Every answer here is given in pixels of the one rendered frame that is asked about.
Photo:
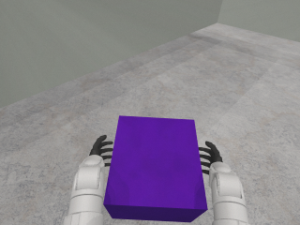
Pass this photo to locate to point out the right robot forearm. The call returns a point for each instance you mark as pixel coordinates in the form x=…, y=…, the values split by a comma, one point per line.
x=228, y=197

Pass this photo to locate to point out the robot right hand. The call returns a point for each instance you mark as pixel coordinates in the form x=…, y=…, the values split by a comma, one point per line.
x=214, y=155

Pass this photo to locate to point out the robot left hand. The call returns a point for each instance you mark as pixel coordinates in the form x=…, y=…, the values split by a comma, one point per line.
x=96, y=150

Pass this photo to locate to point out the carton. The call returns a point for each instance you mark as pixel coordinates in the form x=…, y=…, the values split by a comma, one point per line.
x=156, y=172

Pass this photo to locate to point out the left robot forearm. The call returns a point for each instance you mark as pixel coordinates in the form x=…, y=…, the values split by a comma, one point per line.
x=85, y=207

